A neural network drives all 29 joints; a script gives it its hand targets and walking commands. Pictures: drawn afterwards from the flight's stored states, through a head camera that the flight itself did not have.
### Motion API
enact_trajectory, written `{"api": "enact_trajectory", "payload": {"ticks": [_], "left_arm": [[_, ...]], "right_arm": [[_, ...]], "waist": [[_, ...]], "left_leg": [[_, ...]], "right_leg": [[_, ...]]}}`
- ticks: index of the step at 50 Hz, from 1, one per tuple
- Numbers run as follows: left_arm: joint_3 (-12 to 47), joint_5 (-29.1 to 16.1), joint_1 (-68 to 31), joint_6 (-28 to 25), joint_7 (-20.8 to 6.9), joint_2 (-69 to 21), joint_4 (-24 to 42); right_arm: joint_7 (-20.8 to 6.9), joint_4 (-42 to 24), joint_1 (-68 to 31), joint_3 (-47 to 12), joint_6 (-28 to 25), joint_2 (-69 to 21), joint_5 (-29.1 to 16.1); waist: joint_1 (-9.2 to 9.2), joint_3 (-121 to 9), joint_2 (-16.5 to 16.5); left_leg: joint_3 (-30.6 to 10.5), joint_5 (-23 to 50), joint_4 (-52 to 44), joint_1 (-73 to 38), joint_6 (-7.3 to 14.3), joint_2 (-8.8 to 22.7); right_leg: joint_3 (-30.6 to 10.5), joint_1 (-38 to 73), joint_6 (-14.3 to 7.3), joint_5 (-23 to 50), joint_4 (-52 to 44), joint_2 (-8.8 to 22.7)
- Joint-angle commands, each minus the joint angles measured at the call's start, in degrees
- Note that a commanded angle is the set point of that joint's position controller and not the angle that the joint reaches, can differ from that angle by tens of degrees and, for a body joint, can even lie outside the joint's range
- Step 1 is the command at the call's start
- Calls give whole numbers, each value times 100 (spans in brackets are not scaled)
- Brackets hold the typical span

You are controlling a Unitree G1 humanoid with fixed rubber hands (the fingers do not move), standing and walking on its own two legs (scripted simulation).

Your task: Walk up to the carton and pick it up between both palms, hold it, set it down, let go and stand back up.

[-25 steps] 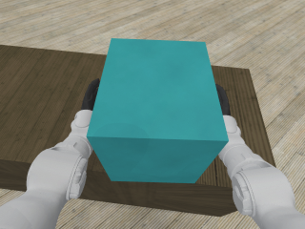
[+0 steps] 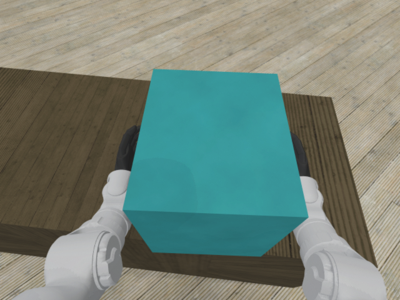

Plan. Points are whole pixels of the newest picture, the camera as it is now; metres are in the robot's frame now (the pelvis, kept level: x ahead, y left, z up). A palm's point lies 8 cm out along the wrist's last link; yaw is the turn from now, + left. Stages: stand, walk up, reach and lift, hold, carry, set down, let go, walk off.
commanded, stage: reach and lift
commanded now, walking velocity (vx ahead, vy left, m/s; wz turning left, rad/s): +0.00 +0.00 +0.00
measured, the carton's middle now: (210, 169) +0.42 -0.01 -0.03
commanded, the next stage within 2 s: none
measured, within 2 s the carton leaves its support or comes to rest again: leaves its support in 0.76 s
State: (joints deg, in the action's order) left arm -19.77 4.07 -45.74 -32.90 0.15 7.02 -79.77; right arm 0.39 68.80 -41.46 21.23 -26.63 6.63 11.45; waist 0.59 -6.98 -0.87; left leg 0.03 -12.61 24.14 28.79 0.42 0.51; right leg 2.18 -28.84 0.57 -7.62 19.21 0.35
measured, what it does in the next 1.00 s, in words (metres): stands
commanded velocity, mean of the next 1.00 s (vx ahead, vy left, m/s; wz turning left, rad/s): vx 0.00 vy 0.00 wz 0.00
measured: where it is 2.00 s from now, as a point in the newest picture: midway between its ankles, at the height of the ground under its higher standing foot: outside the picture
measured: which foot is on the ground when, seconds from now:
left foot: down 0.00-1.00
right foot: down 0.00-1.00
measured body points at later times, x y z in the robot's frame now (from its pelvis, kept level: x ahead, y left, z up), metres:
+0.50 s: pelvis +0.00 +0.00 +0.00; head +0.09 +0.01 +0.44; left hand +0.40 +0.18 +0.01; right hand +0.40 -0.18 +0.02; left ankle -0.03 +0.11 -0.74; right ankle +0.00 -0.13 -0.74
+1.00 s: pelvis -0.02 +0.00 +0.01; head +0.01 +0.00 +0.46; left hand +0.38 +0.19 +0.05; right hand +0.39 -0.17 +0.06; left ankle -0.03 +0.11 -0.74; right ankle +0.00 -0.13 -0.74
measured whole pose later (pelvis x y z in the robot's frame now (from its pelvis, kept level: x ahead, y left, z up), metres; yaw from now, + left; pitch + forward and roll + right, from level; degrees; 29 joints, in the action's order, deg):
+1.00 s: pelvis -0.02 +0.00 +0.01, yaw +2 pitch +11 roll -1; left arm -6.4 -6.6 -39.8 -20.9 3.4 7.8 -69.8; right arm 5.3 60.3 -36.3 5.2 -15.3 8.2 -2.2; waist 0.3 -8.8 -0.9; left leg -0.7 -9.6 20.5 22.2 0.3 0.3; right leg 3.5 -21.2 0.3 -5.1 15.0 0.6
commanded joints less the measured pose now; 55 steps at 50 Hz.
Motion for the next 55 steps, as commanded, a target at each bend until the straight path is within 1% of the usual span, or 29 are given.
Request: {"api": "enact_trajectory", "payload": {"ticks": [1,3,7,11,14,15,17,18,21,23,25,26,27,30,31,32,35,36,38,41,42,43,44,46,47,48,50,53,55], "left_arm": [[1079,748,-1792,149,-637,-2532,167],[1014,806,-1725,187,-583,-2604,306],[1136,809,-1590,199,-600,-2772,439],[1276,772,-1491,149,-576,-2752,557],[1491,723,-1842,109,-541,-2961,793],[1352,779,-1693,143,-531,-2936,699],[1475,750,-1783,97,-541,-3004,803],[1385,723,-1787,54,-566,-2908,806],[1575,695,-2067,-94,-540,-3022,1052],[1725,641,-1993,-28,-519,-3141,1086],[1784,551,-2112,33,-536,-3176,1068],[1962,406,-2331,-12,-559,-3211,1178],[1922,424,-2263,-39,-547,-3186,1270],[2007,298,-2346,31,-548,-3134,1258],[2155,181,-2537,88,-557,-3152,1255],[2134,220,-2343,142,-562,-3196,1220],[2472,-39,-2637,170,-490,-3463,1727],[2427,81,-2210,251,-458,-3392,1531],[2628,-135,-2659,199,-475,-3586,1798],[2629,-215,-2512,355,-482,-3525,1699],[2764,-330,-2775,419,-494,-3549,1751],[2874,-389,-2448,566,-508,-3552,1755],[2918,-498,-2868,602,-502,-3617,2134],[2907,-521,-2666,818,-501,-3618,2057],[2906,-567,-2741,905,-532,-3687,2226],[2885,-465,-2560,1050,-538,-3613,2293],[3001,-606,-2800,1215,-510,-3774,2841],[3085,-630,-2779,1524,-463,-3811,3321],[2947,-694,-2823,1816,-554,-3846,3318]], "right_arm": [[-681,155,-1784,-1291,-146,-3214,652],[-667,-28,-1958,-1501,-203,-3372,571],[-607,-151,-1851,-1440,-299,-3312,623],[-566,-385,-1859,-1729,-394,-3413,484],[-548,-392,-2053,-1620,-500,-3373,584],[-546,-359,-1932,-1746,-486,-3445,513],[-531,-350,-2001,-1782,-562,-3446,512],[-525,-446,-2080,-1833,-590,-3493,497],[-519,-587,-2188,-1807,-767,-3489,638],[-468,-504,-2176,-1973,-788,-3382,503],[-420,-630,-2392,-2116,-771,-3387,334],[-402,-636,-2509,-2064,-804,-3414,354],[-397,-664,-2376,-2177,-788,-3573,326],[-358,-600,-2327,-2210,-619,-3470,284],[-342,-646,-2433,-2137,-539,-3409,238],[-331,-663,-2330,-2276,-459,-3508,161],[-367,-1209,-2526,-2412,-336,-3570,71],[-375,-1304,-2367,-2644,-197,-3685,-35],[-366,-1509,-2673,-2696,-196,-3780,-97],[-384,-1607,-2540,-3063,119,-3863,-436],[-375,-1763,-2891,-2998,174,-3768,-485],[-352,-1475,-2421,-3191,386,-3808,-665],[-349,-1774,-2801,-3116,442,-3859,-701],[-334,-1972,-2784,-3280,701,-3898,-887],[-341,-2064,-2803,-3228,806,-3902,-932],[-317,-1986,-2554,-3314,1010,-3898,-1014],[-322,-2656,-2907,-3563,1127,-4068,-1259],[-335,-2715,-2581,-3500,1522,-4002,-1334],[-336,-2858,-2791,-3312,1728,-3848,-1294]], "waist": [[-56,-1894,62],[-211,-1971,32],[-111,-2249,101],[-191,-2456,123],[-90,-2680,-33],[-190,-2525,-41],[-124,-2550,-63],[-258,-2704,93],[-102,-3072,79],[-124,-3097,-41],[-192,-2928,-21],[-50,-3118,-24],[-125,-3113,-29],[-46,-3014,55],[111,-2988,36],[3,-2922,-92],[59,-3533,-16],[-104,-3345,-64],[41,-3416,-29],[-81,-3002,-16],[-23,-3164,-7],[26,-2657,-61],[29,-2919,3],[-66,-2632,57],[71,-2556,58],[13,-2380,-3],[-66,-2876,50],[112,-2703,-90],[136,-2385,178]], "left_leg": [[236,2099,-45,-513,-265,58],[193,2224,-103,-375,-220,48],[233,2338,-137,-509,-265,32],[180,2506,-121,-484,-249,-18],[165,2648,-134,-643,-358,-5],[170,2801,-100,-801,-357,24],[180,2866,-70,-731,-353,-17],[204,2792,-133,-618,-295,-31],[170,2727,-212,-693,-320,-53],[147,3074,-44,-1136,-415,-10],[149,2946,-62,-1029,-370,-43],[126,2856,-123,-1075,-397,-39],[143,2745,-124,-930,-378,-70],[104,2576,-189,-881,-369,-80],[126,2398,-233,-938,-338,-98],[110,2381,-209,-959,-358,-83],[19,2391,-221,-1280,-421,-49],[43,2535,-175,-1342,-393,-62],[13,2537,-128,-1259,-396,-77],[-38,2027,-262,-1126,-324,-116],[-43,1992,-268,-1181,-308,-108],[-60,1879,-312,-1214,-316,-100],[-73,1776,-320,-1182,-311,-112],[-99,1718,-327,-1206,-276,-112],[-108,1643,-437,-1178,-273,-104],[-91,1487,-471,-1274,-242,-105],[-111,1964,-394,-1314,-246,-123],[-135,1914,-422,-1532,-306,-139],[-129,1479,-608,-1435,-260,-149]], "right_leg": [[90,2038,-117,1866,157,60],[14,2173,-117,2083,192,85],[64,2335,-86,2285,103,70],[13,2557,-104,2659,134,63],[106,2365,-153,2464,75,17],[87,2414,-156,2512,46,-7],[55,2465,-159,2618,41,33],[43,2594,-140,2773,67,36],[92,2624,-94,2863,93,36],[78,2475,-173,2814,63,4],[37,2420,-146,2728,2,-1],[63,2401,-143,2721,-21,10],[20,2533,-140,2694,-6,28],[15,2603,-145,2605,-45,-5],[4,2518,-133,2392,-94,13],[-15,2562,-172,2340,-92,6],[56,2351,-169,2039,-111,-78],[17,2525,-168,2090,-106,-73],[22,2480,-154,2101,-80,-92],[-106,2479,-133,1645,-148,-44],[-87,2503,-144,1610,-136,-47],[-142,2490,-166,1403,-202,-28],[-111,2418,-173,1214,-159,-51],[-176,2431,-155,1048,-223,-32],[-147,2478,-154,937,-314,-50],[-236,2529,-176,835,-357,-5],[-222,2675,-163,1211,-259,-41],[-239,2806,-188,1113,-300,-67],[-181,2785,-169,662,-417,-59]]}}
